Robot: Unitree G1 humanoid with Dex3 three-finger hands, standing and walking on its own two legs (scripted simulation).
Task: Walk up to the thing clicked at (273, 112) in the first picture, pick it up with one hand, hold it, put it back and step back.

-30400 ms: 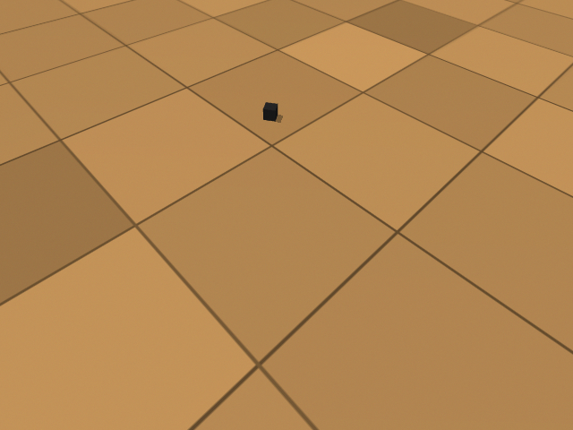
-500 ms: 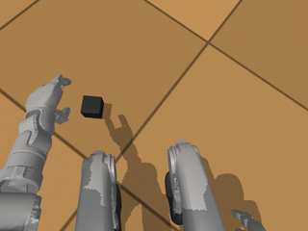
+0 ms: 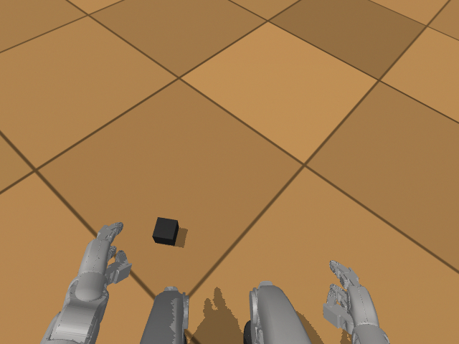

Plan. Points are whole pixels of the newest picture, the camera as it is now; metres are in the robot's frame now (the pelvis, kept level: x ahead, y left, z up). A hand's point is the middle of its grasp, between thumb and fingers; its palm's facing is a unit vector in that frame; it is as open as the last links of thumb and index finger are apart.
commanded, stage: home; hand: left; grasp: from above
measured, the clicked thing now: (166, 231) +0.52 +0.17 -0.58
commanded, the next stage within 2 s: none
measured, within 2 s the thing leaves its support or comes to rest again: neither
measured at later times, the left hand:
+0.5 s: hand (82, 291) +0.21 +0.19 +0.05, palm faces +0.09 -0.97 -0.21, open 7.4 cm
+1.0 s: hand (86, 292) +0.21 +0.18 +0.05, palm faces +0.07 -0.98 -0.20, open 7.4 cm
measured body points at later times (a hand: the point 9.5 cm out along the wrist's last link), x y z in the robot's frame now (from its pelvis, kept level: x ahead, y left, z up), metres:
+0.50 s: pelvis +0.05 +0.00 +0.10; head +0.06 +0.01 +0.55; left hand +0.20 +0.24 +0.07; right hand +0.22 -0.24 +0.04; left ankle +0.05 +0.12 -0.59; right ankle +0.07 -0.13 -0.59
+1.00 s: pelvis +0.05 +0.00 +0.10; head +0.06 +0.01 +0.55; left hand +0.20 +0.24 +0.07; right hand +0.21 -0.24 +0.03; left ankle +0.05 +0.12 -0.59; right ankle +0.07 -0.13 -0.59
